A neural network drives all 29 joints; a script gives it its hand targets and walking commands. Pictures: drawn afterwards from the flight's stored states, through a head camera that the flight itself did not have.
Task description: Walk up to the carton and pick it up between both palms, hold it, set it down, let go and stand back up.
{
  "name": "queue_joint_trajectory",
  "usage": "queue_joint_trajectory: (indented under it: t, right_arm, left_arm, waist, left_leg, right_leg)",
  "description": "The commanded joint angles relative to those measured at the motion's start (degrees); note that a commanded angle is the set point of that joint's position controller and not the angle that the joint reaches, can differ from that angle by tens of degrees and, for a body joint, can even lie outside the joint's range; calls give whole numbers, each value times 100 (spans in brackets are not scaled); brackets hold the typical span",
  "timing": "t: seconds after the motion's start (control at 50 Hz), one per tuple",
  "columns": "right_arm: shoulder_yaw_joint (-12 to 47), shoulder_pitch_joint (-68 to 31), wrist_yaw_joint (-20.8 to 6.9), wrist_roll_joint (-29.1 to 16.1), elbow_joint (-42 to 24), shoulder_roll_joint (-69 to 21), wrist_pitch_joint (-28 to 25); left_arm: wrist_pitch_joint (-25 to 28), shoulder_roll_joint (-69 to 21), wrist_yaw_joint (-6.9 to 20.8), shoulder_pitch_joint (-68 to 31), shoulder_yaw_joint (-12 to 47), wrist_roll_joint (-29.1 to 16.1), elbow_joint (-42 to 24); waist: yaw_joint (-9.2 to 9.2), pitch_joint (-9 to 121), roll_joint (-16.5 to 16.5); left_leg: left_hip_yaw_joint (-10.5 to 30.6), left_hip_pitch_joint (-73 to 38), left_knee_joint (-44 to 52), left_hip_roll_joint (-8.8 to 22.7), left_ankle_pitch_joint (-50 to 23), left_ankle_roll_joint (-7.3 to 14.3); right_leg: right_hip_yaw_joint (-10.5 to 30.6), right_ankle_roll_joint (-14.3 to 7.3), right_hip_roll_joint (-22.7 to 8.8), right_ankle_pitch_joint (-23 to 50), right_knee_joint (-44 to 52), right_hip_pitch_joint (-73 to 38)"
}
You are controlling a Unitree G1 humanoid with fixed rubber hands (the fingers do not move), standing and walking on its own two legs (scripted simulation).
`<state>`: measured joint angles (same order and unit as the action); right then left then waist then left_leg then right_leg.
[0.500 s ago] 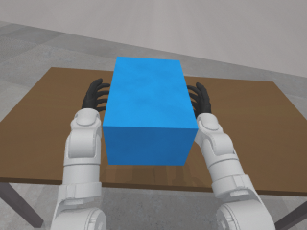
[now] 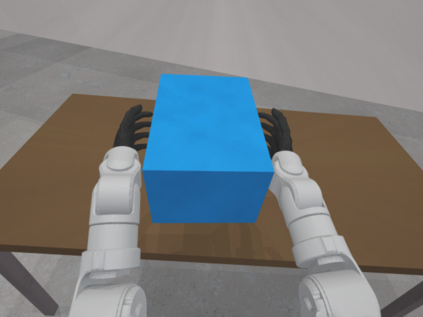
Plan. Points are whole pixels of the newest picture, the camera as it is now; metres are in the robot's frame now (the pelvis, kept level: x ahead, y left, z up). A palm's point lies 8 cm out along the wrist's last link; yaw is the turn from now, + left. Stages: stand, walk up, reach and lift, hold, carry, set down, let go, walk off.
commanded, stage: hold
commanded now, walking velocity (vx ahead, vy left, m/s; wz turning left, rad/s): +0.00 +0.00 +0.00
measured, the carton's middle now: (204, 142) +0.41 +0.01 +0.17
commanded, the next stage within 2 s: set down in 1.64 s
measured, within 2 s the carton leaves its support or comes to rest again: neither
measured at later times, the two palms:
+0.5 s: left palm (131, 146) +0.36 +0.14 +0.19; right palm (283, 154) +0.37 -0.14 +0.18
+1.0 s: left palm (132, 146) +0.36 +0.13 +0.19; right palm (284, 157) +0.36 -0.14 +0.17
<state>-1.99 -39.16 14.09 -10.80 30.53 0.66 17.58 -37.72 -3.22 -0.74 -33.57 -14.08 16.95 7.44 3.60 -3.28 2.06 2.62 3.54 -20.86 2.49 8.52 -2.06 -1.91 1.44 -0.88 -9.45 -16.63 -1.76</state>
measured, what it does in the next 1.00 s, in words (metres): stands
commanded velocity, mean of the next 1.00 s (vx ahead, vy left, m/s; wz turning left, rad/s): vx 0.00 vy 0.00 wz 0.00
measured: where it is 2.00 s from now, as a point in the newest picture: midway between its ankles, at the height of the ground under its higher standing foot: outside the picture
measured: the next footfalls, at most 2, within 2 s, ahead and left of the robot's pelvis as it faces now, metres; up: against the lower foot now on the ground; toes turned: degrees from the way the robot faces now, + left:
none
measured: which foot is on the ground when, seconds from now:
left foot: down 0.00-1.00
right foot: down 0.00-1.00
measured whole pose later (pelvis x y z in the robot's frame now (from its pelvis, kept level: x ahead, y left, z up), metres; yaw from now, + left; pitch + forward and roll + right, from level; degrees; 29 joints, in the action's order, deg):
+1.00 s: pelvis -0.01 +0.00 +0.00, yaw +0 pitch -9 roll -1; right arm -4.0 -38.9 14.1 -8.8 31.4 -0.2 18.1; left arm -38.9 -3.7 1.2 -36.4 -15.4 18.6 10.1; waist 4.0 -3.7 2.2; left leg 2.4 2.9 -19.2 2.3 7.2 -2.0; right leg -1.7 1.4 -1.1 -9.1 -16.9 -1.5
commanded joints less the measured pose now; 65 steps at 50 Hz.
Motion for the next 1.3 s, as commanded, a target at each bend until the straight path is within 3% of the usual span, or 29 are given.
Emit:
queue_joint_trajectory:
  t: [0.0,0.04,0.08,0.18,0.3,0.34,0.36,0.38,0.48,0.54,0.56,0.58,0.66,0.68,0.74,0.76,0.82,0.86,0.88,0.94,0.96,1.0,1.02,1.04,1.06,1.08,1.16,1.22,1.28]
  right_arm:
    - [2056,-3877,-637,-150,-1235,-3256,-285]
    - [2303,-3932,-634,-418,-1521,-3329,-332]
    - [2583,-4253,-567,-462,-2131,-3430,-435]
    - [2499,-4282,-534,-412,-1756,-3342,-291]
    - [2937,-4394,-518,-701,-2687,-3487,-491]
    - [3004,-4280,-482,-657,-2683,-3451,-439]
    - [2834,-3878,-500,-631,-2339,-3374,-343]
    - [2946,-3977,-531,-645,-2389,-3351,-375]
    - [2786,-3550,-444,-484,-1974,-3353,-162]
    - [2666,-3804,-459,-512,-2097,-3333,-203]
    - [2715,-4169,-477,-540,-2357,-3284,-299]
    - [2627,-4086,-463,-456,-2192,-3303,-251]
    - [2478,-4205,-536,-481,-2366,-3341,-432]
    - [2406,-4183,-578,-407,-2164,-3326,-434]
    - [2382,-4146,-598,-370,-1867,-3296,-393]
    - [2364,-4263,-627,-273,-1973,-3296,-392]
    - [2081,-4203,-667,-34,-1311,-3384,-321]
    - [2111,-4439,-687,-126,-1653,-3363,-446]
    - [2254,-4832,-659,-283,-1913,-3443,-473]
    - [2350,-4927,-647,-300,-2032,-3345,-577]
    - [2431,-4920,-617,-424,-2144,-3508,-518]
    - [2410,-4496,-658,-351,-1601,-3365,-505]
    - [2633,-4947,-674,-490,-2011,-3469,-537]
    - [2456,-4581,-666,-416,-1678,-3378,-466]
    - [2368,-4523,-674,-325,-1445,-3426,-407]
    - [2225,-4466,-670,-244,-1408,-3445,-435]
    - [2338,-4355,-691,-379,-1669,-3408,-515]
    - [2397,-4532,-617,-387,-1735,-3460,-459]
    - [2242,-4335,-592,-328,-1646,-3351,-436]
  left_arm:
    - [269,-3431,839,-3849,2945,-719,-553]
    - [238,-3357,879,-3555,2803,-656,-541]
    - [304,-3376,893,-3901,3001,-819,-1012]
    - [196,-3276,952,-3603,2615,-513,-478]
    - [451,-3622,767,-4088,3342,-1018,-1522]
    - [458,-3513,724,-3888,3383,-1022,-1299]
    - [405,-3524,728,-3669,3501,-1041,-1255]
    - [406,-3473,717,-3701,3292,-886,-1394]
    - [128,-2956,960,-3063,2606,-455,-805]
    - [106,-3065,1034,-3325,2601,-485,-936]
    - [149,-3094,1058,-3452,2719,-602,-904]
    - [143,-3157,1007,-3650,2772,-656,-1020]
    - [305,-3429,875,-3937,3283,-878,-1210]
    - [379,-3492,846,-4401,3499,-1063,-1421]
    - [326,-3386,797,-4003,3214,-846,-877]
    - [351,-3364,791,-4038,3097,-864,-773]
    - [278,-3051,918,-4163,2552,-532,-275]
    - [286,-3242,940,-3975,2534,-536,-351]
    - [261,-3148,940,-3863,2400,-504,-173]
    - [355,-3425,896,-4087,2804,-789,-448]
    - [332,-3372,872,-3863,2700,-750,-270]
    - [349,-3419,832,-4088,2744,-683,-684]
    - [338,-3440,819,-3986,2622,-649,-420]
    - [300,-3411,810,-3835,2629,-607,-326]
    - [313,-3230,818,-4022,2592,-559,-365]
    - [333,-3358,860,-4098,2621,-641,-138]
    - [375,-3427,788,-4175,2951,-757,-842]
    - [393,-3489,788,-3991,2882,-767,-543]
    - [307,-3377,865,-4003,2894,-722,-635]
  waist:
    - [400,2253,-536]
    - [110,2345,-488]
    - [190,2792,-289]
    - [86,2043,-309]
    - [133,3306,-498]
    - [103,3201,-448]
    - [249,2939,-545]
    - [65,2928,-507]
    - [-103,2081,-125]
    - [79,1939,-26]
    - [-8,2240,-70]
    - [154,2038,-145]
    - [187,2466,-559]
    - [387,2799,-680]
    - [217,2555,-592]
    - [211,2592,-282]
    - [110,1926,-315]
    - [135,2402,-175]
    - [-143,2416,-173]
    - [71,2814,-222]
    - [-91,2785,-75]
    - [23,2784,-450]
    - [-220,2820,-252]
    - [-13,2619,-251]
    - [-72,2371,-368]
    - [87,2323,-234]
    - [93,2912,-655]
    - [183,2672,-351]
    - [188,2180,-433]
  left_leg:
    - [-415,-1146,237,-455,-969,-61]
    - [-467,-1106,175,-520,-1419,-75]
    - [-419,-1102,85,-580,-1621,-23]
    - [-463,-993,216,-535,-1255,73]
    - [-362,-1348,-132,-546,-2129,-55]
    - [-350,-1323,-120,-534,-2152,-87]
    - [-320,-1354,-138,-525,-2180,-153]
    - [-350,-1345,-116,-496,-2176,-112]
    - [-470,-964,264,-575,-1195,126]
    - [-469,-1018,235,-568,-1490,85]
    - [-459,-1085,223,-564,-1455,95]
    - [-451,-1148,216,-514,-1398,60]
    - [-395,-1140,99,-469,-1508,-69]
    - [-353,-1293,32,-470,-1592,-126]
    - [-404,-1179,94,-457,-1108,-28]
    - [-375,-1020,138,-454,-994,42]
    - [-529,-658,476,-520,6,194]
    - [-516,-801,411,-494,-487,176]
    - [-528,-788,390,-534,-555,271]
    - [-471,-1061,181,-501,-1224,129]
    - [-532,-1052,119,-522,-1221,152]
    - [-530,-1171,117,-517,-1338,48]
    - [-506,-1071,119,-513,-1365,105]
    - [-449,-1039,179,-474,-1131,125]
    - [-499,-1008,202,-515,-988,128]
    - [-509,-988,288,-489,-723,139]
    - [-453,-1244,112,-500,-1233,23]
    - [-383,-1222,82,-504,-1256,8]
    - [-457,-1054,181,-481,-1222,29]
  right_leg:
    - [-310,37,459,496,332,-2]
    - [-275,123,479,960,289,-347]
    - [-304,184,452,1511,116,-475]
    - [-273,172,389,1159,266,-334]
    - [-308,198,528,1862,84,-503]
    - [-331,234,543,1996,-12,-385]
    - [-339,177,539,1871,71,-320]
    - [-357,189,555,1839,53,-254]
    - [-198,311,410,1584,181,-429]
    - [-276,293,459,1772,141,-511]
    - [-290,278,495,1412,152,-473]
    - [-315,228,480,1294,214,-309]
    - [-337,95,529,1021,183,-120]
    - [-392,94,511,914,130,38]
    - [-378,90,448,585,216,77]
    - [-340,115,444,574,231,-2]
    - [-263,139,346,-218,376,138]
    - [-367,149,382,246,320,-196]
    - [-305,206,422,272,273,-93]
    - [-404,141,503,827,183,-173]
    - [-266,155,469,943,255,-238]
    - [-364,101,443,941,192,-204]
    - [-312,129,503,803,196,-179]
    - [-348,120,502,638,273,-90]
    - [-326,118,471,508,297,15]
    - [-336,111,460,261,327,50]
    - [-329,121,487,706,193,-33]
    - [-331,114,500,740,280,-113]
    - [-334,102,477,716,278,5]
